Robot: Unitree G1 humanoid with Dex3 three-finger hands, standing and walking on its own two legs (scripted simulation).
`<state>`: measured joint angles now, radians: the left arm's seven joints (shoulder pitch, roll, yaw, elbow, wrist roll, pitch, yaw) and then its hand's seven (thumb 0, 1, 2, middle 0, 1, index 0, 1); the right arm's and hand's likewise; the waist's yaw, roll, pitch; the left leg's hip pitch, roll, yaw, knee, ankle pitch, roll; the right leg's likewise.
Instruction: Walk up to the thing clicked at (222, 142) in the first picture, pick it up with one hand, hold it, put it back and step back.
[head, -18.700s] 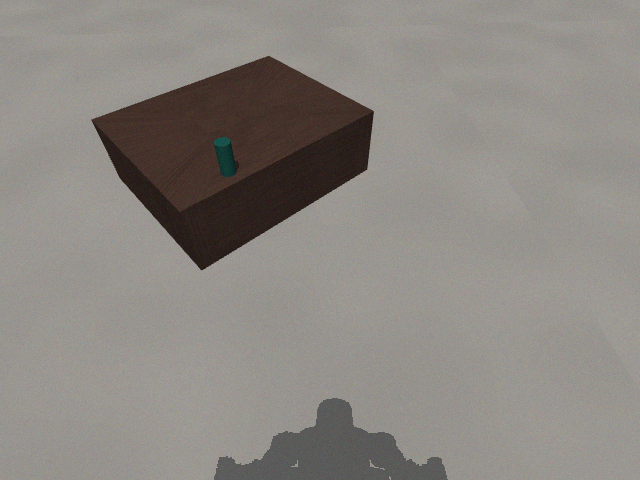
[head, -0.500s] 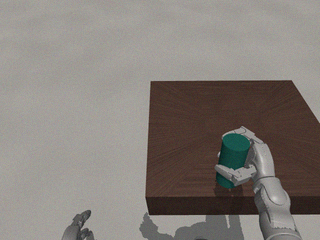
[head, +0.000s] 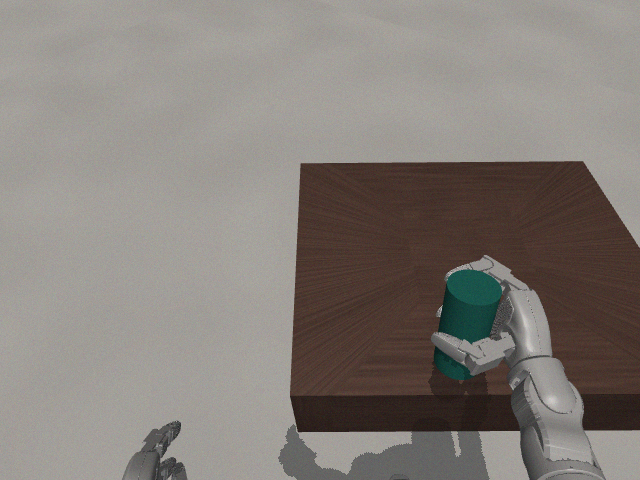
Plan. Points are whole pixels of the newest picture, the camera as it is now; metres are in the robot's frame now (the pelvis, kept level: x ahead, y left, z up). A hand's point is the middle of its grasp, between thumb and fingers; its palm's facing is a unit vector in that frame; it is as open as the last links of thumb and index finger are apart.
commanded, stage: hold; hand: right
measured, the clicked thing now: (464, 326) +0.30 -0.16 +0.03
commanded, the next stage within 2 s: crouch in 0.04 s
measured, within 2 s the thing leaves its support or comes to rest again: neither
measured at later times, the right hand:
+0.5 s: hand (448, 332) +0.33 -0.15 -0.03, palm faces -0.06 +1.00 +0.04, open 9.6 cm
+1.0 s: hand (423, 340) +0.38 -0.16 -0.16, palm faces -0.07 +1.00 +0.01, open 9.7 cm
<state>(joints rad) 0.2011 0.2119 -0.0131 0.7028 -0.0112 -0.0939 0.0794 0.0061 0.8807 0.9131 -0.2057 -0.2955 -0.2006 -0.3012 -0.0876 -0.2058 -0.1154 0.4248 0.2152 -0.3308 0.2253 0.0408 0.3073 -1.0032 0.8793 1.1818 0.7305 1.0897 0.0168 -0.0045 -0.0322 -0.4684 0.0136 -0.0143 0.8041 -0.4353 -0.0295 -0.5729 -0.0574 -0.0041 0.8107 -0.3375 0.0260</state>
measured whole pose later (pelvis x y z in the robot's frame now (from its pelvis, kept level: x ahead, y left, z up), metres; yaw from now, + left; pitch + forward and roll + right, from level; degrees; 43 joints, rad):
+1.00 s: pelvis -0.04 +0.00 -0.16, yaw +2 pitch +28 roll +3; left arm 0.15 0.24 0.01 0.69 0.04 -0.06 -0.01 0.00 0.92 0.90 -0.20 -0.30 -0.21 -0.29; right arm -0.50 -0.28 -0.26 0.81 0.17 -0.55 0.25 0.04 0.37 -1.09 0.87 1.23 0.73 1.14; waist 0.07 -0.01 -0.17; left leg -1.40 -0.02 0.00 1.59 -0.68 -0.03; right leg -1.52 -0.08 0.06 1.58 -0.55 0.03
